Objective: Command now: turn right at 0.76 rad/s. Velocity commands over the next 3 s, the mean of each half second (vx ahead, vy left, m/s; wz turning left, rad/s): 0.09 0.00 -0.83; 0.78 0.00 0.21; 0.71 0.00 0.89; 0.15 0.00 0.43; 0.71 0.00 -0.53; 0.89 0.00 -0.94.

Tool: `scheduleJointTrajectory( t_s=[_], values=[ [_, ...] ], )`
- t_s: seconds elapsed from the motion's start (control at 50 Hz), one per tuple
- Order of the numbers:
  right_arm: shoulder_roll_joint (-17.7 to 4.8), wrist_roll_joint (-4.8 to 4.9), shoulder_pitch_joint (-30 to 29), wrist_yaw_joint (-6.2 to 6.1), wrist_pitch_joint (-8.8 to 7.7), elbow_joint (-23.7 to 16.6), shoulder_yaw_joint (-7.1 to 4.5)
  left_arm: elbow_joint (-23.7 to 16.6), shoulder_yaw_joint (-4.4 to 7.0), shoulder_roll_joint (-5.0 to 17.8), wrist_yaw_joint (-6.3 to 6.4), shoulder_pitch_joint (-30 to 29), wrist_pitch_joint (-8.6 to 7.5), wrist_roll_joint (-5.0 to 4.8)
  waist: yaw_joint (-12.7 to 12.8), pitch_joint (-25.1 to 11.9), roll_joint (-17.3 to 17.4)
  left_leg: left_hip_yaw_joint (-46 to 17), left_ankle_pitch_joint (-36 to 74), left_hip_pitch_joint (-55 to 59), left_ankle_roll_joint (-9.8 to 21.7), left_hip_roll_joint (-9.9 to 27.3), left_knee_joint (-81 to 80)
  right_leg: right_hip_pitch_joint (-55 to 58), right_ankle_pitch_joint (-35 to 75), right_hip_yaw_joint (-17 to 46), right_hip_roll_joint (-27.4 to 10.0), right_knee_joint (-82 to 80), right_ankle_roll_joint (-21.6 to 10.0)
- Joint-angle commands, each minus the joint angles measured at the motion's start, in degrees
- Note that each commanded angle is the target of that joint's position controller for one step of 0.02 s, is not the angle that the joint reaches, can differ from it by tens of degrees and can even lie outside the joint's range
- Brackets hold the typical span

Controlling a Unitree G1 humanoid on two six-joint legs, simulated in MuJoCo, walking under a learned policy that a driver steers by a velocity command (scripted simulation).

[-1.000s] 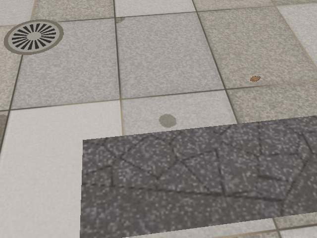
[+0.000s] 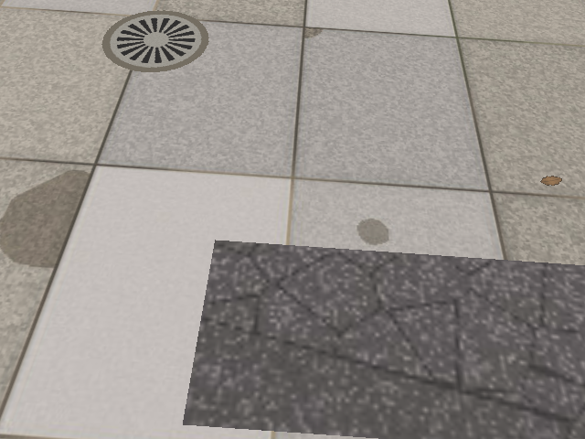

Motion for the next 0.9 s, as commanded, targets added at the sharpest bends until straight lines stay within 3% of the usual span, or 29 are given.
scheduleJointTrajectory(
  t_s=[0.02, 0.08, 0.16, 0.28, 0.34, 0.36, 0.38, 0.4, 0.42, 0.44, 0.46, 0.48, 0.52, 0.58, 0.62, 0.66, 0.7, 0.74, 0.8, 0.84, 0.88, 0.9],
  values=[
    [-4.80, -0.40, -5.05, 0.01, -0.82, -5.28, -0.71, -2.26, 2.03, 6.66, -0.54, 2.08, 0.08, 0.79, 1.84, -1.34, 6.87, -10.88, 16.30, 0.07, 6.67, 18.46, -10.93, -6.06, -2.22, -2.71, -3.57, 20.63, 0.93],
    [-5.56, -0.27, -2.92, -0.22, -1.12, -5.01, -0.86, -2.70, 1.29, 5.40, -2.14, 1.55, 0.89, 0.16, 0.20, -2.37, 9.64, -2.51, 25.77, 5.47, 5.90, 15.44, -7.94, -9.08, 1.20, -5.76, -5.08, 22.72, 3.06],
    [-7.68, -0.35, 3.53, 0.10, -1.05, -3.12, -1.91, -6.24, 0.31, 3.96, -3.11, -4.63, 1.18, -0.14, -3.73, -2.74, 9.88, -0.30, 30.73, 12.64, 7.50, 18.90, -6.13, -11.31, 0.65, -7.99, -7.06, 15.23, 4.15],
    [-9.31, -0.40, 2.60, 1.81, -1.52, -2.87, -3.00, -9.99, -0.41, 2.22, -3.59, -7.67, 1.51, -0.88, -3.53, -3.98, 11.45, 7.20, 33.58, 8.75, 5.86, 20.97, -2.20, -0.70, -0.89, -13.02, -7.25, 2.65, 1.29],
    [-10.01, 0.70, 2.41, 2.84, -1.47, -2.98, -3.62, -11.13, -0.15, 2.44, -3.12, -7.51, 1.56, -0.85, -3.07, -5.24, 12.33, 9.36, 33.46, 7.94, 3.64, 22.60, 2.52, 4.23, -1.30, -14.97, -6.23, -4.44, -0.64],
    [-10.51, 0.84, 2.87, 3.15, -1.36, -3.10, -3.92, -10.92, 0.07, 2.75, -2.83, -5.85, 1.45, -0.58, -2.38, -7.17, 11.82, 10.00, 22.99, 5.80, 2.25, 23.49, 3.92, 8.52, -1.48, -15.49, -5.30, -8.01, -2.13],
    [-10.93, 0.92, 1.62, 3.21, -1.19, -3.52, -4.17, -9.21, 0.73, 3.87, -2.65, -0.30, 1.07, -0.05, 0.87, -9.22, 9.32, 11.34, 7.37, -1.24, 0.33, 22.55, 9.08, 18.41, -0.99, -14.71, -4.22, -13.41, -4.32],
    [-7.64, 0.32, 1.50, 3.30, -1.07, -4.50, -3.09, -5.81, 2.65, 9.55, -2.06, 8.56, 0.35, 0.99, 4.41, -11.21, -3.84, 15.40, -7.35, -13.86, -2.13, 16.75, 25.08, 30.61, -11.65, -2.03, -9.28, -22.36, -7.96],
    [-3.14, -1.54, -5.16, 3.86, -1.07, -10.43, -1.43, -6.73, 4.10, 17.26, -1.93, 12.97, -0.77, -0.06, 7.50, -9.03, -18.78, 12.42, -26.79, -38.19, -5.37, 4.56, 40.20, 36.78, -33.59, 34.07, -26.38, -34.65, -16.84],
    [-6.53, -3.29, -10.36, 3.85, -1.18, -10.91, -2.15, -6.80, 2.86, 13.05, -1.45, 11.37, -1.11, -0.22, 8.64, -3.00, -7.20, 0.77, -21.42, -42.93, -4.66, 7.01, 43.21, 30.51, -33.56, 34.18, -28.47, -36.94, -18.65],
    [-7.38, -1.58, -9.81, 4.57, -1.74, -10.64, -2.58, -6.77, 1.33, 9.69, -0.63, 7.58, -1.23, -0.11, 5.48, 0.69, -6.66, -0.10, -13.84, -41.74, -4.10, 8.61, 42.07, 25.51, -30.99, 28.58, -26.28, -36.36, -17.61],
    [-7.98, -0.55, -5.42, 5.25, -2.65, -8.26, -2.77, -6.67, 0.37, 7.29, -0.14, 5.13, -1.83, 0.18, 2.28, 1.89, -5.23, 0.15, -7.21, -37.92, -4.22, 9.94, 38.55, 22.44, -24.28, 22.52, -22.98, -37.07, -15.45],
    [-7.71, -1.94, 0.45, 5.90, -3.17, -3.89, -2.76, -6.69, -0.60, 5.61, 0.45, 1.81, -3.85, 0.28, -0.73, 0.15, -4.19, 1.23, 1.19, -30.83, -4.88, 10.06, 35.30, 20.90, -10.87, 13.49, -16.76, -38.02, -12.47],
    [-6.26, -1.31, -0.56, 6.12, -2.36, -2.91, -2.48, -4.05, -0.74, 5.82, -0.33, 6.12, -6.56, -0.45, -0.48, 0.55, -1.56, 1.91, 6.98, -32.68, -5.06, 9.85, 32.40, 23.06, -3.71, 9.50, -15.24, -39.30, -12.36],
    [-6.06, -0.58, -2.34, 6.28, -1.96, -2.75, -2.51, -2.86, -0.69, 6.06, -0.54, 8.53, -7.41, -0.49, 0.46, 1.61, -1.98, 2.36, 9.36, -37.21, -5.04, 9.97, 31.09, 26.17, -2.93, 7.63, -15.95, -40.60, -11.94],
    [-5.94, -0.06, -4.90, 6.41, -1.97, -3.00, -2.67, -1.81, -0.89, 5.87, -0.44, 10.72, -8.09, -0.22, 1.64, 3.24, -2.42, 1.70, 10.99, -40.90, -4.77, 9.52, 30.57, 27.57, -2.01, 5.10, -16.68, -41.89, -11.32],
    [-5.34, 0.49, -6.86, 6.57, -2.21, -3.17, -2.74, -0.80, -1.12, 5.66, -0.13, 12.75, -8.84, 0.53, 2.74, 5.26, -1.72, -2.24, 11.98, -43.02, -4.05, 6.48, 30.34, 27.75, 0.74, 1.26, -17.48, -42.64, -10.23],
    [-5.00, 0.46, -7.56, 6.94, -2.57, -3.33, -2.72, -0.07, -1.51, 5.32, 0.20, 12.56, -9.52, 0.83, 2.18, 6.59, -1.39, -3.06, 13.75, -43.65, -2.73, 4.68, 29.11, 27.82, 4.16, -3.02, -17.92, -43.45, -8.80],
    [-3.89, -0.39, -10.51, 7.81, -3.11, -4.33, -1.75, 1.35, -2.62, 3.40, 0.77, 12.02, -10.47, 0.72, 2.17, 8.02, -0.45, 1.80, 15.74, -40.64, 0.01, 4.95, 23.29, 28.09, 13.85, -9.01, -17.41, -45.39, -7.01],
    [-2.23, -0.56, -12.41, 8.25, -3.22, -5.69, -0.59, 3.27, -3.11, 3.20, 1.23, 12.88, -10.73, 0.88, 2.14, 8.11, -0.46, 6.72, 13.87, -36.81, 2.39, 4.55, 18.58, 30.28, 32.12, -13.42, -17.49, -44.06, -5.92],
    [-2.24, -0.14, -10.54, 7.80, -3.10, -5.87, -0.04, 4.14, -2.98, 5.36, 2.07, 13.38, -10.73, 1.56, 0.38, 3.01, -2.95, 12.55, 10.24, -26.52, 5.13, 0.09, 16.04, 33.27, 72.69, -17.24, -18.24, -35.50, -3.86],
    [-3.57, -0.02, -6.41, 7.39, -2.95, -5.16, -0.33, 4.50, -2.57, 7.24, 2.79, 13.51, -10.08, 2.23, -2.32, -1.07, -5.30, 13.52, 6.43, -22.30, 6.36, -2.39, 16.05, 36.71, 88.34, -18.05, -19.21, -26.90, -2.85]
  ],
)
Next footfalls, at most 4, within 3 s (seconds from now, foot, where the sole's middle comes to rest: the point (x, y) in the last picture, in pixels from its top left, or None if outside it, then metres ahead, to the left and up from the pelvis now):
0.40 right None -0.01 -0.13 -0.78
0.96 left None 0.45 -0.16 -0.78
1.38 right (444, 281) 0.88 -0.38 -0.78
1.80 left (346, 272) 0.89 -0.12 -0.78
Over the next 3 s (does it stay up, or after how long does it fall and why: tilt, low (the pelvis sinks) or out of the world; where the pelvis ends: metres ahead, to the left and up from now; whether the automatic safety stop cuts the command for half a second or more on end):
stays up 1.36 -0.21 -0.05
